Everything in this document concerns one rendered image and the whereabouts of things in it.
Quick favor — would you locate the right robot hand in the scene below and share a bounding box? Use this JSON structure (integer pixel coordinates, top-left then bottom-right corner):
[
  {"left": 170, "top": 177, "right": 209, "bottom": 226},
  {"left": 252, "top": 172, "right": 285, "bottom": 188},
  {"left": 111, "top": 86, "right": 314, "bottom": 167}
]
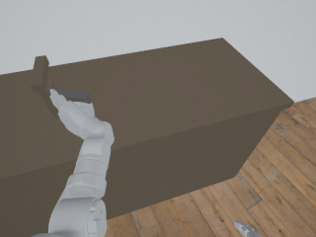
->
[{"left": 234, "top": 220, "right": 261, "bottom": 237}]

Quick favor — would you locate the counter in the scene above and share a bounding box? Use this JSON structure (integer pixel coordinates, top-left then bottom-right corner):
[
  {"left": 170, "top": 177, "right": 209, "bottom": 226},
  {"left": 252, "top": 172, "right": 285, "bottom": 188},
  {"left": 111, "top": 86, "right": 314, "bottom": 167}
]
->
[{"left": 0, "top": 38, "right": 294, "bottom": 237}]

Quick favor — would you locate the tap lever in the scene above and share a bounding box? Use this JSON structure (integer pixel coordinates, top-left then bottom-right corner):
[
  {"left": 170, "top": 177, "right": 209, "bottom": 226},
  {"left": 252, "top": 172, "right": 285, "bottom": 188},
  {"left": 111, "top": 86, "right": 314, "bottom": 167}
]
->
[{"left": 48, "top": 87, "right": 92, "bottom": 104}]

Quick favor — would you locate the robot left forearm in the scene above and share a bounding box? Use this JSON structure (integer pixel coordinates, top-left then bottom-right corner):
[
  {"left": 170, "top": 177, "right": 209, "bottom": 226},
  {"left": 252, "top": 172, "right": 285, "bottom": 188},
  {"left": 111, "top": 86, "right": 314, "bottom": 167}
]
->
[{"left": 48, "top": 117, "right": 115, "bottom": 233}]

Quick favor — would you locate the left robot upper arm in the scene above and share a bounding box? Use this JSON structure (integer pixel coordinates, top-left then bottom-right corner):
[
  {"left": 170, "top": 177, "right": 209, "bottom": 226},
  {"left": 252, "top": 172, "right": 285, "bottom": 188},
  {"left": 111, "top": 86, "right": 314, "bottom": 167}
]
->
[{"left": 32, "top": 197, "right": 108, "bottom": 237}]

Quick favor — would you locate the left robot hand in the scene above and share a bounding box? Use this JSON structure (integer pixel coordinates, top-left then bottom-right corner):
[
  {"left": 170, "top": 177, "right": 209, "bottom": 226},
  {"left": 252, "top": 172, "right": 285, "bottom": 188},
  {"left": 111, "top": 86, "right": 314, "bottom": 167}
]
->
[{"left": 49, "top": 89, "right": 95, "bottom": 137}]

